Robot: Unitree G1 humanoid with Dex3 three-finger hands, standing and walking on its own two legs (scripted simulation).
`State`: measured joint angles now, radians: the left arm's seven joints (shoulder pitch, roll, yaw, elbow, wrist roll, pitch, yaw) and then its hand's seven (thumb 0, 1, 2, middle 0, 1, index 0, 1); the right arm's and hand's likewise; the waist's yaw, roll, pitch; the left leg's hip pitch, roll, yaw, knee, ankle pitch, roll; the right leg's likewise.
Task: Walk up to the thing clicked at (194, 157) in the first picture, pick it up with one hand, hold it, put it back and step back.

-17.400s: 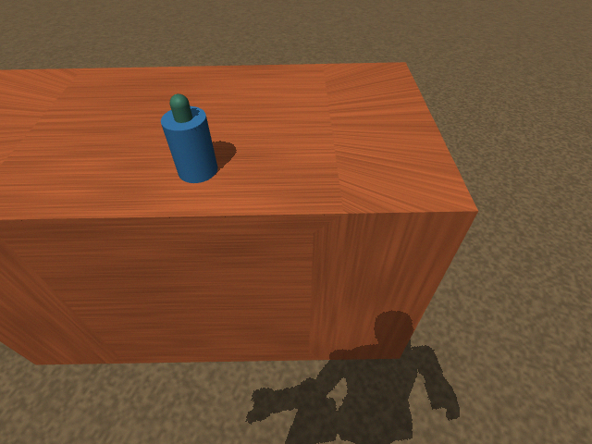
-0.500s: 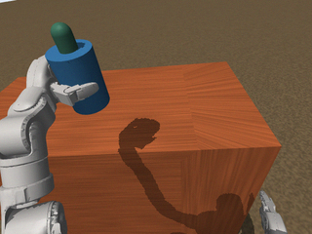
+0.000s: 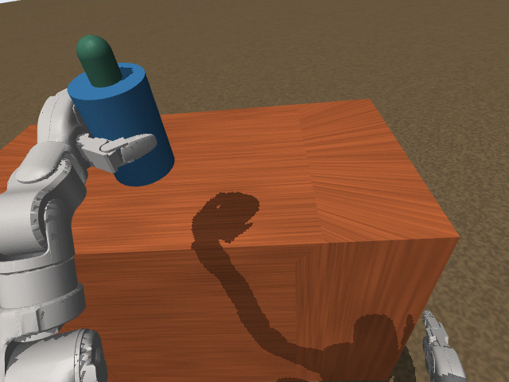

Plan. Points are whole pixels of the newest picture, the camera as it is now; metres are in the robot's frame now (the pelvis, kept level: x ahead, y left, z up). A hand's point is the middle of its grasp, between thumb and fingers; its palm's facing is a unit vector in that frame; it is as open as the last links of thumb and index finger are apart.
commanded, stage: hold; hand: left
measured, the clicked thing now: (121, 111) +0.34 +0.16 +0.32
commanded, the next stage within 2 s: crouch in 1.04 s
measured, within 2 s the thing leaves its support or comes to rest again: neither
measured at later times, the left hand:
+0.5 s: hand (129, 127) +0.35 +0.16 +0.30, palm faces +0.13 -0.99 -0.02, open 11.5 cm
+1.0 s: hand (134, 134) +0.35 +0.16 +0.29, palm faces +0.11 -0.99 -0.01, open 11.5 cm
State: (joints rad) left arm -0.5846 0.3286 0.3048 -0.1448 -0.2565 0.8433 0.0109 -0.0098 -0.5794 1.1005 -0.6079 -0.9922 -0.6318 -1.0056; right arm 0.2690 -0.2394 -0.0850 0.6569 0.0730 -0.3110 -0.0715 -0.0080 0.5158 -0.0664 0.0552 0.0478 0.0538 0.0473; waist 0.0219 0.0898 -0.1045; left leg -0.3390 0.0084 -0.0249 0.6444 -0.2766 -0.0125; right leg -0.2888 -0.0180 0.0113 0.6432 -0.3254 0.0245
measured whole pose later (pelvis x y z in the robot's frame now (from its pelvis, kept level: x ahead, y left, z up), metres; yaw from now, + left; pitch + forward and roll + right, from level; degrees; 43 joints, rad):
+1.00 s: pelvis +0.00 +0.00 +0.00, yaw +0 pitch -2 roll +0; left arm -0.58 0.30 0.28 -0.10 -0.25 0.84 0.02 -0.01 -0.59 1.11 -0.61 -1.00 -0.63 -1.01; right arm 0.27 -0.22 -0.08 0.62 0.07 -0.31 -0.06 -0.01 0.52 -0.07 0.06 0.05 0.05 0.05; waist 0.01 0.08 -0.10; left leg -0.34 0.01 -0.02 0.64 -0.27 -0.01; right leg -0.29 -0.02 0.01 0.64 -0.32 0.02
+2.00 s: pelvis +0.00 +0.00 +0.00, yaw -1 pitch +4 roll -1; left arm -0.76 0.37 0.29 0.74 -0.15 0.18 -0.02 -0.01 -0.59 1.11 -0.61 -0.98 -0.64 -1.00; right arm 0.29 -0.22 -0.02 0.57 0.02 -0.35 -0.06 -0.01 0.54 -0.06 0.06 0.05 0.06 0.05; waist -0.06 0.03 -0.08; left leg -0.45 0.03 -0.01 0.65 -0.28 -0.01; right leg -0.40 0.00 0.03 0.64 -0.31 0.02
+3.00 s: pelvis +0.02 +0.00 -0.01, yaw -2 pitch +12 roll -1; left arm -0.79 0.43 0.36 0.99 -0.11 -0.13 -0.04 -0.01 -0.60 1.12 -0.63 -0.97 -0.65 -0.98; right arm 0.27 -0.22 -0.03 0.44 0.00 -0.13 -0.03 -0.01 0.50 -0.07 0.06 0.05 0.06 0.05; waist -0.12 0.02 -0.08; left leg -0.64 0.04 -0.01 0.78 -0.34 -0.01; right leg -0.58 0.02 0.03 0.74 -0.36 0.02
